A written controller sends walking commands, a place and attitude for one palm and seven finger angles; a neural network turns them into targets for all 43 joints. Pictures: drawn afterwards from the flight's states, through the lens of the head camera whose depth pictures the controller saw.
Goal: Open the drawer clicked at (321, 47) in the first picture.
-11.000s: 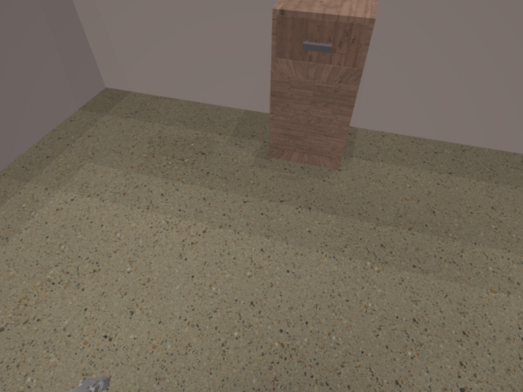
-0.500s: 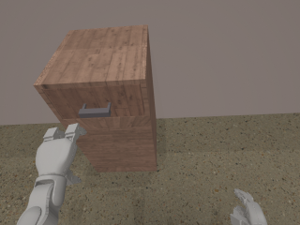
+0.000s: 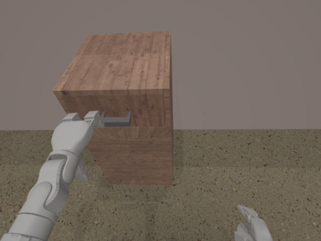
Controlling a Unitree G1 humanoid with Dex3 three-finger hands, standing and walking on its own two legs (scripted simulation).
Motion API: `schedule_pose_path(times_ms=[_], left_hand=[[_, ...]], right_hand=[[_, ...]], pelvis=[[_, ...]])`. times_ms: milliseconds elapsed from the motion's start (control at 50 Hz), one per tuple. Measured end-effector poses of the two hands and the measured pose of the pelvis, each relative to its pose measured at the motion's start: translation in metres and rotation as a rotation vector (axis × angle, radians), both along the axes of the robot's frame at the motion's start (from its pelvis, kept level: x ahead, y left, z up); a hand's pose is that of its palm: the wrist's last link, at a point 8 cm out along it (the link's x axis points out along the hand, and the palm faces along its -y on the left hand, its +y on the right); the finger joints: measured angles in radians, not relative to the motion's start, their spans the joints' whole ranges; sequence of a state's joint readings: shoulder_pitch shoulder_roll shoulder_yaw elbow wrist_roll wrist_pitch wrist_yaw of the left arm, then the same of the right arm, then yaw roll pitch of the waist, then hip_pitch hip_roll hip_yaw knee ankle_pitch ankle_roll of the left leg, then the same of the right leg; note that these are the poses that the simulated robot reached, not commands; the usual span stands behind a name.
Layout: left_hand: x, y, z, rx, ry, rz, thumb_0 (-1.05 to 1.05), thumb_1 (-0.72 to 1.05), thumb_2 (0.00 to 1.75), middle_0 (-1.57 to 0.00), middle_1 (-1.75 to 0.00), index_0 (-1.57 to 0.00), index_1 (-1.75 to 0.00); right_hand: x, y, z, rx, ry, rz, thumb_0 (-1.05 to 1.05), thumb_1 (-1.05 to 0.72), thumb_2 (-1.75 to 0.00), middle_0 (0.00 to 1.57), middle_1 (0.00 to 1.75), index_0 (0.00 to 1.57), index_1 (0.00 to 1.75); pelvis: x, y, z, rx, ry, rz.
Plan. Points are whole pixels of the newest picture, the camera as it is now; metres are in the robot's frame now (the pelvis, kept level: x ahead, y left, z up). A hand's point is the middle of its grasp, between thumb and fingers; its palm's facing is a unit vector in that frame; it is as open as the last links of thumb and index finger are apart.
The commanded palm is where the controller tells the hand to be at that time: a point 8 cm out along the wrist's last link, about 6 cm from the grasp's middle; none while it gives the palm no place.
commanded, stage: raise the hand with hooked fingers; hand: left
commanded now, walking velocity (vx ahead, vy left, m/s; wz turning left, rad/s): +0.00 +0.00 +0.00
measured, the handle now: (115, 117) +0.54 +0.25 -0.07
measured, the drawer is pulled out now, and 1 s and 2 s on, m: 0.00 0.00 0.00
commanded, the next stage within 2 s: move the hooked fingers above the handle in 0.24 s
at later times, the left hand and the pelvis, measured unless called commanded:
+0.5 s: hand (92, 149) +0.31 +0.22 +0.06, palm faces -0.03 -0.07 -1.00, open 13.8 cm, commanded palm +0.30 +0.23 +0.12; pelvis +0.00 -0.02 +0.00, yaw +0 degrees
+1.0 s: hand (99, 135) +0.38 +0.23 +0.03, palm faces -0.06 -0.05 -1.00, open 13.8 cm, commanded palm +0.36 +0.25 +0.09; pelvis +0.00 -0.01 -0.01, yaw +0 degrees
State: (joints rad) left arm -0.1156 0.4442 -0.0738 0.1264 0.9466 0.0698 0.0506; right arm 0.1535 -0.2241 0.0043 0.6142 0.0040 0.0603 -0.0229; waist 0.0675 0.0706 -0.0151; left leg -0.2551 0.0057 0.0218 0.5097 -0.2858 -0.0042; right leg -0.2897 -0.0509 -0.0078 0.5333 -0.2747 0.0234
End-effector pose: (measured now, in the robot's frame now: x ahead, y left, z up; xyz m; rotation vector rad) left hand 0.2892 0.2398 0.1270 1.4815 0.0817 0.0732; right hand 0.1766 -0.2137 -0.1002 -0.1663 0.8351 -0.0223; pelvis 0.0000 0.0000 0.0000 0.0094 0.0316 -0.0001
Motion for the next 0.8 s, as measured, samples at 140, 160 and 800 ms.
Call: schedule_pose_path(times_ms=[140,160,800], left_hand=[[-0.007,-0.011,-0.011,-0.008,0.007,-0.065,0.00,-0.49,0.30,-0.32,-1.20,-0.32,-1.20],[-0.007,-0.011,-0.010,-0.005,-0.003,-0.067,0.00,-0.49,0.30,-0.32,-1.20,-0.32,-1.20],[0.052,-0.004,-0.021,0.048,0.021,-0.008,0.00,-0.49,0.30,-0.32,-1.20,-0.32,-1.20]], right_hand=[[-0.013,-0.015,-0.007,-0.030,0.055,-0.018,0.02,-0.91,-0.90,0.20,0.30,0.20,0.30],[-0.013,-0.017,-0.007,-0.033,0.061,-0.020,0.02,-0.91,-0.90,0.20,0.30,0.20,0.30],[-0.033,-0.058,-0.020,-0.073,0.114,-0.107,0.01,-0.91,-0.90,0.20,0.30,0.20,0.30]], pelvis=[[0.002,-0.002,0.000,0.001,0.011,-0.001],[0.002,-0.002,0.000,0.001,0.013,0.000],[0.002,-0.023,-0.008,0.003,0.085,0.011]])
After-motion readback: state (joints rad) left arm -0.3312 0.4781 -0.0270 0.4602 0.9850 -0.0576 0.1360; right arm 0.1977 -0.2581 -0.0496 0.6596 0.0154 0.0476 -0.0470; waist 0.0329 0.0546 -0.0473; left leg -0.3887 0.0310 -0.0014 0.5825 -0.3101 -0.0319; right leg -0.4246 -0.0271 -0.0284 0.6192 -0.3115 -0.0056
